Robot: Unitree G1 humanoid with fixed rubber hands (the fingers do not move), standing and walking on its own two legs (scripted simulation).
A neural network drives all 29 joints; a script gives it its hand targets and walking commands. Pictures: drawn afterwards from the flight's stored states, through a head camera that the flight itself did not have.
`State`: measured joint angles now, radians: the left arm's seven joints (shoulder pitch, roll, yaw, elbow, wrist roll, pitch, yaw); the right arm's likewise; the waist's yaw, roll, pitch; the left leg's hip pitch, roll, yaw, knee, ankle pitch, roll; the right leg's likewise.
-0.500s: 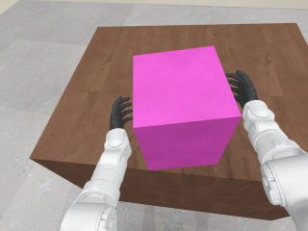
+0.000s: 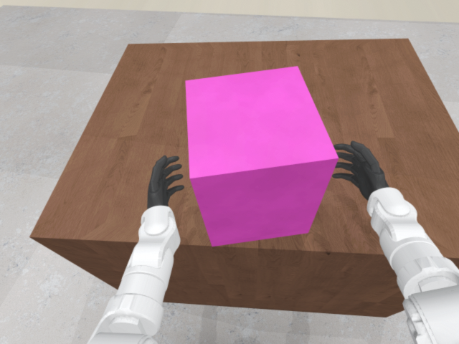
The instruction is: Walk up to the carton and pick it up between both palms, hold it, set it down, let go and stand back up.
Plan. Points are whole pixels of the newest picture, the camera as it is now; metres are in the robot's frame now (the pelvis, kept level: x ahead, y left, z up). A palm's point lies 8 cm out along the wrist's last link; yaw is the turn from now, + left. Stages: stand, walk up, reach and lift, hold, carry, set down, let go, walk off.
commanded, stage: set down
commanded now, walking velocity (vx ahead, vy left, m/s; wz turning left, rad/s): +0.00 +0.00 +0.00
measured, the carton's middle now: (251, 162) +0.44 +0.06 +0.03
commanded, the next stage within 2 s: none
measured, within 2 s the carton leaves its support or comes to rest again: neither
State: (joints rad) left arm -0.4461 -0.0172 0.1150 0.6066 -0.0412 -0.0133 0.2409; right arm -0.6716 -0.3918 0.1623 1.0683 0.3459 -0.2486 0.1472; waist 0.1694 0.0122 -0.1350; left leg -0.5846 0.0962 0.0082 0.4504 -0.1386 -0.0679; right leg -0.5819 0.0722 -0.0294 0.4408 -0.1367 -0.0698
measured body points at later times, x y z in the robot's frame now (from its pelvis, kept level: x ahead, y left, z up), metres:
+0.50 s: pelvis +0.01 +0.00 +0.01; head +0.05 +0.00 +0.46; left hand +0.30 +0.20 +0.03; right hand +0.37 -0.19 +0.02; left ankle +0.03 +0.17 -0.73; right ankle +0.03 -0.07 -0.73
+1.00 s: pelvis +0.01 +0.00 +0.01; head +0.02 +0.02 +0.46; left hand +0.25 +0.19 +0.03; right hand +0.30 -0.23 +0.02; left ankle +0.03 +0.17 -0.73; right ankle +0.03 -0.07 -0.73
